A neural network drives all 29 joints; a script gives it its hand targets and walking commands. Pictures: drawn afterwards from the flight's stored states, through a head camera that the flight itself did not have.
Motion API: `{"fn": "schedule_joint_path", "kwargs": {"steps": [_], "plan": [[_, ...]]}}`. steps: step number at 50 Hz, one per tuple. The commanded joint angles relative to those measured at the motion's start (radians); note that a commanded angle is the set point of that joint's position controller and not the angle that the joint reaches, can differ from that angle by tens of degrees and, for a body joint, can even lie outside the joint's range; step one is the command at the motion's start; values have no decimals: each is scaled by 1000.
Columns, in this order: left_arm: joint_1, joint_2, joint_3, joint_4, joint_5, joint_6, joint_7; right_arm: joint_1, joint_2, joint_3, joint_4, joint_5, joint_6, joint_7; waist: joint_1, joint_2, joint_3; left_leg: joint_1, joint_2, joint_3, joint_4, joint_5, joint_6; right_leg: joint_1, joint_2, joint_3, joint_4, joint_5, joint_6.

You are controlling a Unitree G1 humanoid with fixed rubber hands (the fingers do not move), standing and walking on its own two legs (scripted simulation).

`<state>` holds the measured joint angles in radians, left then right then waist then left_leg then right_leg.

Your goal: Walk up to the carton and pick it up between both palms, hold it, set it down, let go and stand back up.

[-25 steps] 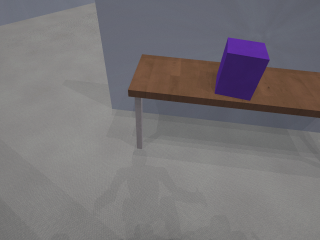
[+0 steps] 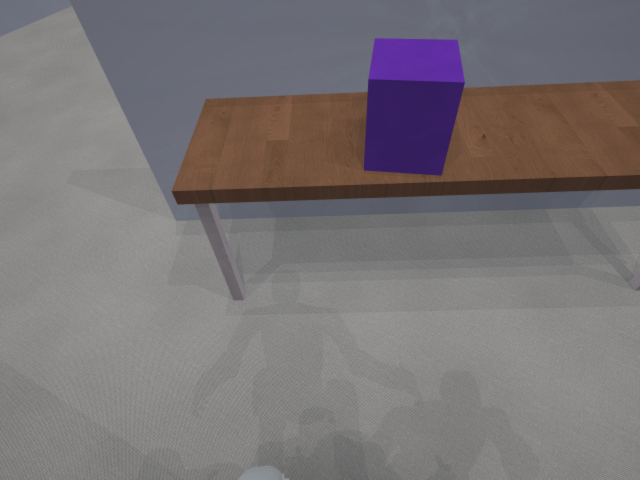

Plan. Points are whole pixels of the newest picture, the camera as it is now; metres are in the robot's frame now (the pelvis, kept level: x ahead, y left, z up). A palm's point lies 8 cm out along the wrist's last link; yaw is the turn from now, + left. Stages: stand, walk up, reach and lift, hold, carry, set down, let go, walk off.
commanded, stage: walk up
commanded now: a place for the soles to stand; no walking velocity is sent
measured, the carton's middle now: (408, 107) +0.97 -0.16 -0.06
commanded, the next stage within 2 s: none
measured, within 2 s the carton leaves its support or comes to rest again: neither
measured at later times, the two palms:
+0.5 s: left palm out of the picture +0.15 +0.33 -0.13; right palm out of the picture +0.13 -0.33 -0.05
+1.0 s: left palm (198, 383) +0.28 +0.22 -0.10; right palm out of the picture +0.23 -0.42 -0.12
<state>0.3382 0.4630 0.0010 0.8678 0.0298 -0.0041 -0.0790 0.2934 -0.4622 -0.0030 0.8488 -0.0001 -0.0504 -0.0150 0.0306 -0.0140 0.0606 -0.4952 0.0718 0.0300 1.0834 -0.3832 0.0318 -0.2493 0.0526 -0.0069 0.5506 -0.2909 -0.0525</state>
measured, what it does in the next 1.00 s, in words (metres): walks ahead: left foot, then right foot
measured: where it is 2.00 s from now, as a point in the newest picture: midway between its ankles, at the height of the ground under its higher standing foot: (391, 447)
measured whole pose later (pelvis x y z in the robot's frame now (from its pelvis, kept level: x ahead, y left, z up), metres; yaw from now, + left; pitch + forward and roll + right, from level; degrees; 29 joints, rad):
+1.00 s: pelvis +0.22 -0.10 -0.01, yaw -5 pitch -1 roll +3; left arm 0.32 0.45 0.00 0.87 0.03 -0.02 -0.09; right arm 0.35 -0.44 0.00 0.86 0.00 -0.07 -0.03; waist 0.02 -0.01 0.07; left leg -0.34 0.03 -0.01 1.01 -0.43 0.03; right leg -0.33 -0.03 -0.02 0.67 -0.32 -0.03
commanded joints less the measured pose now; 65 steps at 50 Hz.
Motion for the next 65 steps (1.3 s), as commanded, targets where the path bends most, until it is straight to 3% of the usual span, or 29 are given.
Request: {"fn": "schedule_joint_path", "kwargs": {"steps": [1,2,3,5,8,10,12,14,15,19,24,27,29,31,32,35,39,40,41,43,45,46,49,52,55,57,61,63,65], "plan": [[84,205,136,-64,-14,-24,50,-30,-172,-80,-37,28,14,-10,41,-112,-38,-184,-46,-13,-118,108,4,382,-143,213,-205,766,166],[93,207,132,-62,-25,-24,51,-52,-172,-77,-30,24,12,-18,52,-134,-16,-104,-40,-1,-161,115,7,306,-130,162,-247,789,216],[60,188,125,-91,-17,-18,53,-36,-182,-79,-46,31,9,-16,29,-27,-57,-105,-34,6,-221,81,-15,363,-163,229,-218,713,121],[94,179,117,-70,-8,-18,50,-64,-162,-72,-53,26,0,-16,47,-30,-70,-144,-32,4,-260,93,-5,416,-186,267,-187,696,46],[46,187,116,-83,-12,-13,49,-43,-172,-70,-57,13,-11,-23,27,-14,-89,-32,-39,25,-428,78,9,376,-197,239,-106,706,-5],[-3,177,107,-101,-5,-16,42,52,-148,-79,-27,9,-25,-31,-27,-68,-116,169,-63,24,-523,87,34,256,-170,212,-25,801,-12],[-71,157,96,-109,-24,-13,36,236,-206,-123,30,-3,-38,-46,-154,85,-171,543,-25,10,-698,278,75,20,-75,104,280,577,26],[14,94,66,-96,-13,-12,25,269,-293,-151,31,5,-37,-60,-121,206,-223,786,341,-579,-805,-93,113,-372,63,99,522,-199,52],[25,196,85,-70,0,7,29,210,-328,-152,19,16,-32,-58,-107,85,-189,679,380,-648,-877,-301,164,-374,27,126,571,-178,57],[30,215,115,-45,0,25,-11,-33,-257,-113,-18,-12,-31,-46,25,26,181,124,312,-416,-967,-456,159,-292,-45,108,549,-196,66],[38,171,102,-49,-8,35,-48,-18,-279,-116,-35,-10,-63,-36,18,173,196,70,203,-193,-955,-324,126,-246,-70,68,497,9,54],[-9,187,107,-61,3,33,-46,69,-278,-124,-32,-14,-64,-32,-14,85,135,263,199,-247,-908,-333,117,-371,-89,87,461,37,61],[-45,194,108,-72,6,38,-44,91,-320,-138,-36,-10,-57,-23,-49,123,75,334,204,-248,-893,-374,136,-402,-112,61,421,23,82],[-57,208,122,-67,7,36,-40,106,-317,-136,-40,-6,-60,-22,-38,36,69,347,252,-294,-882,-320,144,-408,-137,108,406,44,75],[-42,186,116,-62,-1,35,-44,90,-327,-135,-48,-10,-63,-19,-30,123,42,339,238,-215,-863,-264,144,-384,-161,86,336,40,67],[-76,194,112,-73,2,25,-36,77,-329,-138,-45,-8,-60,-20,-32,76,72,364,273,-251,-813,-188,172,-372,-174,81,301,3,70],[-120,178,112,-83,-2,-16,-28,79,-300,-124,-43,-11,-54,-15,-58,39,19,398,243,-157,-645,125,173,-247,-157,53,88,-77,51],[-24,163,120,-70,-4,-18,-19,49,-318,-135,-48,-11,-48,-14,5,102,-43,423,246,-127,-574,261,155,-146,-147,30,-1,-71,48],[102,168,128,-30,-4,-33,-5,18,-278,-112,-61,-6,-39,-12,68,9,-129,341,196,-54,-346,386,125,79,-136,39,-162,39,39],[148,293,166,-28,13,-46,24,126,-80,-39,-54,4,-34,-11,89,-400,-109,-37,-45,-67,10,-98,32,315,-279,379,-179,121,63],[69,296,154,-71,-5,-38,32,119,-146,-43,-37,9,-19,-22,62,-220,-71,-133,-108,-87,37,-110,13,252,-344,505,-275,45,1],[97,296,157,-61,-18,-36,30,53,-211,-71,-52,17,-22,-22,84,-246,-76,-187,-94,-80,66,-108,12,311,-355,511,-280,154,-29],[82,200,117,-67,-28,-46,45,100,-179,-67,-5,28,-13,-18,27,-104,11,-83,-83,-162,75,19,3,197,-261,228,-191,663,115],[90,161,107,-74,-25,-42,48,107,-150,-68,-14,32,4,-15,26,-145,4,-27,-81,-130,16,109,-8,129,-178,87,-200,630,94],[16,172,107,-94,-12,-35,41,82,-136,-73,-14,24,-3,-20,24,-174,5,-82,-86,-74,-72,104,-18,147,-183,95,-214,513,-14],[39,177,118,-95,-10,-25,39,52,-150,-67,-16,20,-6,-28,42,-91,-3,-139,-94,-55,-120,120,-10,262,-192,138,-197,610,13],[13,143,106,-100,-10,-10,41,42,-145,-61,-28,14,-19,-43,49,-121,9,-141,-59,-17,-233,35,-31,279,-238,150,-152,619,-95],[-60,152,100,-137,0,-4,37,84,-151,-66,-31,17,-34,-42,21,-102,-10,-48,-5,-12,-354,8,-15,212,-254,136,-95,529,-171],[-106,176,102,-136,-2,-3,32,196,-136,-72,-10,15,-51,-43,-52,-133,-104,193,-20,27,-482,103,6,137,-239,99,-11,527,-156]]}}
